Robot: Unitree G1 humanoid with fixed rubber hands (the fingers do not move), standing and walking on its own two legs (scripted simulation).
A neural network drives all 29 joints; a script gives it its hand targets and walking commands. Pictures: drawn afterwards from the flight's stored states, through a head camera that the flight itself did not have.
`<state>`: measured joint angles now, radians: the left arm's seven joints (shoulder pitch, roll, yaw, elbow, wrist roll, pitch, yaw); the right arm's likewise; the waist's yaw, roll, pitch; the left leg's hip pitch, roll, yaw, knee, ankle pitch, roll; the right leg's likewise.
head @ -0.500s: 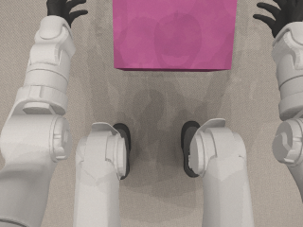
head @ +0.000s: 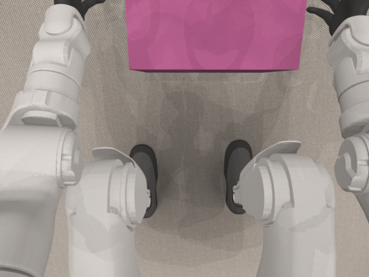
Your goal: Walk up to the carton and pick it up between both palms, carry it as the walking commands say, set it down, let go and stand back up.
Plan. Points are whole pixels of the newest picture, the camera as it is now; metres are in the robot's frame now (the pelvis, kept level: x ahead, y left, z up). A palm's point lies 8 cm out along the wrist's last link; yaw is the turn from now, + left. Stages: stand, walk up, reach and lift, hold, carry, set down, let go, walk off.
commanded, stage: reach and lift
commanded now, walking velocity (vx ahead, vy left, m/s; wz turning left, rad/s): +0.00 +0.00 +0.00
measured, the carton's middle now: (209, 16) +0.53 -0.05 -0.26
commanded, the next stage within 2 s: none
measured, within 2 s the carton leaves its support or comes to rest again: leaves its support in 1.18 s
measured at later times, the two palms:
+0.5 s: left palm (94, 6) +0.54 +0.15 -0.18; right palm (329, 15) +0.51 -0.23 -0.18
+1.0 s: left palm (95, 5) +0.54 +0.14 -0.18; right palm (328, 11) +0.51 -0.23 -0.18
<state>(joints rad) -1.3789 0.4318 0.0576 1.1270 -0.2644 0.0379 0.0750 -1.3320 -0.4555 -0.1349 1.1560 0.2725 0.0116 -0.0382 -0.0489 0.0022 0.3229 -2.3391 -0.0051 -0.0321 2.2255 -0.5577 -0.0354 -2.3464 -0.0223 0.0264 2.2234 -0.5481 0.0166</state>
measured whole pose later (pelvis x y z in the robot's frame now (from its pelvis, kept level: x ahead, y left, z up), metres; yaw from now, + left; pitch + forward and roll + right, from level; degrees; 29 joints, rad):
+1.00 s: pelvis -0.01 +0.00 +0.01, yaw -1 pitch +38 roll +0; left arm -1.52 0.36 -0.04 1.24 -0.30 0.01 0.14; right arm -1.50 -0.43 0.04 1.30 0.36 -0.01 -0.12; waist -0.03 0.01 0.38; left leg -2.32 -0.01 -0.04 2.18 -0.52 -0.04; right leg -2.33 -0.03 0.02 2.16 -0.49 0.01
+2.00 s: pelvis -0.03 +0.00 +0.03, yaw -1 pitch +28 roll +0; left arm -1.51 0.37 0.18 0.99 -0.15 0.22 0.11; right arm -1.50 -0.42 -0.11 1.00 0.20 0.23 -0.11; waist -0.03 0.03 0.52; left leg -2.11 -0.05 -0.05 2.15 -0.53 -0.05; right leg -2.13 0.03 0.04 2.13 -0.49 0.05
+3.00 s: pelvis -0.05 +0.01 +0.11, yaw -2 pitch +23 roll +0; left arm -1.37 0.24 0.30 0.69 -0.01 0.36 0.23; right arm -1.34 -0.30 -0.27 0.69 0.06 0.37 -0.18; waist -0.03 0.01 0.52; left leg -1.82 -0.09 -0.06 1.88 -0.47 -0.06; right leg -1.83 0.07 0.07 1.86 -0.44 0.06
